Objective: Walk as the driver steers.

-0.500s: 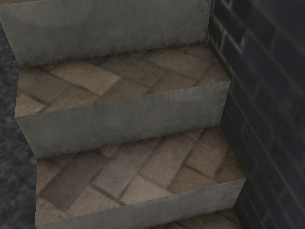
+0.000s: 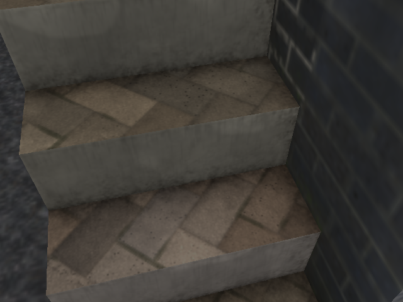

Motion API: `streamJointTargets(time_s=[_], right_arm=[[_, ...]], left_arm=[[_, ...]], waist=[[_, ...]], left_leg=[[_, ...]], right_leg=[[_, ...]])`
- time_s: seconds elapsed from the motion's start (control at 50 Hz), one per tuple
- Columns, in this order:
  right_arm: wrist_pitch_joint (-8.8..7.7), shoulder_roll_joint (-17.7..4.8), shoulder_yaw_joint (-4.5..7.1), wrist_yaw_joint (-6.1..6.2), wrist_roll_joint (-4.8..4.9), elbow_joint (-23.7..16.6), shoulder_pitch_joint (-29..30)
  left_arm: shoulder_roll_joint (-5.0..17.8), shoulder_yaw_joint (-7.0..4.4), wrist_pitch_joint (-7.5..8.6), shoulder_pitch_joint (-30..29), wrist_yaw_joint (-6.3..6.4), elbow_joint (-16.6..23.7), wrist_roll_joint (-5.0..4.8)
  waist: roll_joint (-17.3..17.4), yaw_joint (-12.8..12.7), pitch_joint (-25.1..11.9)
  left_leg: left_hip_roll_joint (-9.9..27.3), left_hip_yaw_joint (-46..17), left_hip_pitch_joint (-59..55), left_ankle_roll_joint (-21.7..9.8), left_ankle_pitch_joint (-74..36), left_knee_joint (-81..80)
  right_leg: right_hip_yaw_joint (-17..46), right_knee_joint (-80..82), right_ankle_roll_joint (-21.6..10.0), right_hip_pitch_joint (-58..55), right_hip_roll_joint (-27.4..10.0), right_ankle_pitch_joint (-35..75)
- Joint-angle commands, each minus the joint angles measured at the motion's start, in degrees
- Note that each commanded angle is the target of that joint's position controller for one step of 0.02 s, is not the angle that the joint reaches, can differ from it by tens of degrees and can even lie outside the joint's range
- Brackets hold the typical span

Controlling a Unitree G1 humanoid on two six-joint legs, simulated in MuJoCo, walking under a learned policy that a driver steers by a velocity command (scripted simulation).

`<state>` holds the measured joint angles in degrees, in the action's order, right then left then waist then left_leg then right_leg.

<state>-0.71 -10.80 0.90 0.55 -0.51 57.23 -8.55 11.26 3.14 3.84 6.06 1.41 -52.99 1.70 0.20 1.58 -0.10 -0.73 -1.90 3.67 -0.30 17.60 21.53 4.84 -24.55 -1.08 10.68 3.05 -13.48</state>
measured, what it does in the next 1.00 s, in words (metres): stands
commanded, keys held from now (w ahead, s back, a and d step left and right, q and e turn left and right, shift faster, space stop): w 0.04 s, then no key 0.96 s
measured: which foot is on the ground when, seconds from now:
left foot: down 0.00-1.00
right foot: down 0.00-1.00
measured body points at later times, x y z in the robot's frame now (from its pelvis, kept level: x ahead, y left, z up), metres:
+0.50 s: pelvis -0.03 -0.01 +0.00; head -0.01 -0.01 +0.45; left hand +0.07 +0.23 -0.14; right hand +0.01 -0.26 -0.15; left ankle -0.07 +0.12 -0.74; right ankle -0.01 -0.11 -0.74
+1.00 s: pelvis -0.05 -0.01 +0.00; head -0.03 -0.01 +0.45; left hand +0.03 +0.23 -0.14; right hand -0.03 -0.26 -0.16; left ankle -0.07 +0.12 -0.74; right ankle -0.01 -0.11 -0.74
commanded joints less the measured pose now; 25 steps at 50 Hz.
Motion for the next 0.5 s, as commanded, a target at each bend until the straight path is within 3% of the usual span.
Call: streamJointTargets(time_s=[0.02, 0.08, 0.12, 0.3, 0.5], right_arm=[[-0.64, -5.2, 0.76, 0.15, -0.07, -2.7, 1.5], [-0.54, -5.4, 0.55, 0.18, -0.32, -2.0, 0.9], [-0.23, -6.7, 0.93, 0.7, 0.17, -1.5, 0.1], [0.9, -6.3, 1.08, 1.29, 0.0, 0.9, -1.1], [1.6, -7.1, 1.24, 1.88, 0.14, 2.5, -3.6]], left_arm=[[4.9, -0.95, 0.7, -2.9, 0.11, 3.3, 0.03], [5.0, -0.77, 0.77, -2.3, -0.07, 2.6, 0.41], [6.6, -1.13, 0.82, -1.0, 0.11, 1.7, -0.01], [6.5, -1.45, -0.21, 0.6, 0.16, -0.8, 0.02], [7.4, -2.13, -0.83, 2.7, 0.34, -1.6, 0.0]], waist=[[-0.3, -0.1, -2.3], [0.0, -0.1, -1.4], [0.7, 0.0, -2.8], [-0.3, -0.2, -1.2], [-0.5, -0.3, -0.5]], left_leg=[[3.1, -1.7, 1.5, -0.1, -16.8, -2.3], [3.8, -2.3, 1.2, 0.7, -22.7, -3.6], [3.8, -2.2, -0.4, 1.1, -24.9, -3.4], [3.1, -1.8, 2.8, 0.9, -14.0, -4.1], [2.7, -1.7, 5.0, 0.7, -9.4, -2.8]], right_leg=[[2.7, 3.3, -1.2, -1.8, -3.8, 13.0], [3.1, 4.2, -0.5, -2.2, -4.5, 19.2], [3.2, 4.4, -0.3, -3.3, -4.6, 22.1], [3.0, 5.5, -0.5, -1.8, -4.1, 13.5], [3.7, 4.8, -1.0, 0.5, -4.3, 10.1]])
